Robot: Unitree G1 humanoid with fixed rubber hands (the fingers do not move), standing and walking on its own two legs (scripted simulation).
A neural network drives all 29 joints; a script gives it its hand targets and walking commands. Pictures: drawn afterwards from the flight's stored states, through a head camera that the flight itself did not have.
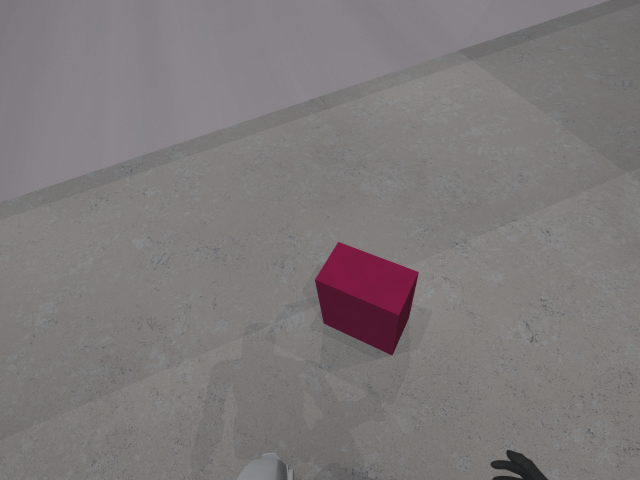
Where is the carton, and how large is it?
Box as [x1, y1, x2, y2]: [315, 242, 418, 354]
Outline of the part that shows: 338,242 315,279 324,323 392,354 408,318 418,272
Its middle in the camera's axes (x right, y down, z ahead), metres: +0.15 +0.18 +1.21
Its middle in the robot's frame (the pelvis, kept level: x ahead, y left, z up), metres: +0.67 -0.06 -0.62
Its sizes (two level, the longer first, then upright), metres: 0.254 0.148 0.297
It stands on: the floor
